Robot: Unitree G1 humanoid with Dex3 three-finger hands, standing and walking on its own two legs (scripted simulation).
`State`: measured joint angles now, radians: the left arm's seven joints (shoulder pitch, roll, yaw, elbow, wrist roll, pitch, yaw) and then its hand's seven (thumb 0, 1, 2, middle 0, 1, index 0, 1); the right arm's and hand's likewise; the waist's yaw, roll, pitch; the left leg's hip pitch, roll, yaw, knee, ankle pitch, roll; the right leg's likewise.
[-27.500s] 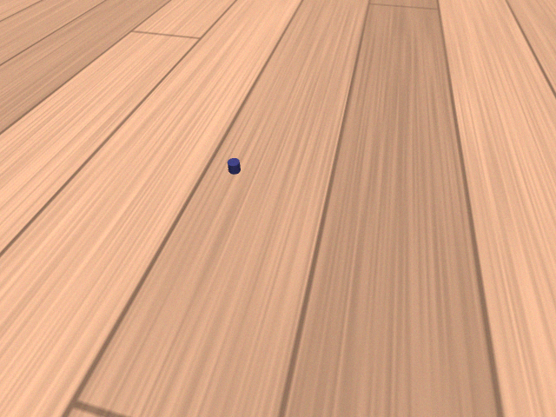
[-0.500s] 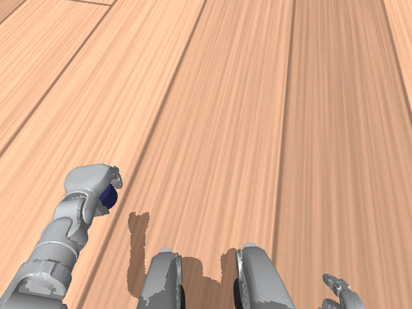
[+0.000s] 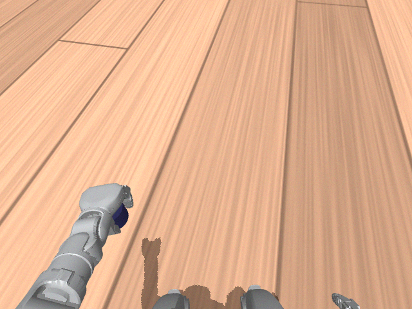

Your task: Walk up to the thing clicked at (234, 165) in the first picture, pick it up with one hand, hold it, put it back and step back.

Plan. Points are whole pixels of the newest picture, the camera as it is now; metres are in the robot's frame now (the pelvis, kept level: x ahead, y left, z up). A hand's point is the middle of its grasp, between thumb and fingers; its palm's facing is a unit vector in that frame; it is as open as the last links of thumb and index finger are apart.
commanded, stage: lift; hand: left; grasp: from above
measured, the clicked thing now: (111, 213) +0.35 +0.24 -0.10
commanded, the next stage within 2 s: hold in 0.06 s
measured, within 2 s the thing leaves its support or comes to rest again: neither
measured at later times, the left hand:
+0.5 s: hand (103, 203) +0.34 +0.23 -0.02, palm faces -0.44 -0.06 -0.89, open 8.0 cm
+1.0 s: hand (101, 204) +0.32 +0.22 +0.00, palm faces -0.44 -0.05 -0.90, open 8.0 cm
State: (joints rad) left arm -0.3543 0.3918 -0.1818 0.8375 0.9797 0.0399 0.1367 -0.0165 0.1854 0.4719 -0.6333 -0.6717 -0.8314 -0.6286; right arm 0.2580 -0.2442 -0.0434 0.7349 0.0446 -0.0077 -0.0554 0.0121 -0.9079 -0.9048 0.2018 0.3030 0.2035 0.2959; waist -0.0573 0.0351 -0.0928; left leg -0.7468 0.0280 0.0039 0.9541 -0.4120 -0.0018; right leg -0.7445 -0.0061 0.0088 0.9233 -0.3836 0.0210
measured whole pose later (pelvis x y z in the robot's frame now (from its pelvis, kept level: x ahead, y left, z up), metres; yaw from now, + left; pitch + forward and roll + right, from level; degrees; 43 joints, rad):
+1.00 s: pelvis +0.02 +0.00 +0.04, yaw -1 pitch +4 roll +0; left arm -0.26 0.40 -0.21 0.66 0.99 0.02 -0.01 -0.01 0.18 0.49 -0.63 -0.68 -0.82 -0.65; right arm 0.22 -0.26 -0.04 0.68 0.07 0.05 -0.05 0.01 -0.91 -0.90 0.20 0.30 0.20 0.30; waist 0.00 0.05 -0.05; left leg -0.38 0.02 0.03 0.61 -0.30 0.00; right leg -0.40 -0.02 0.03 0.62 -0.28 0.02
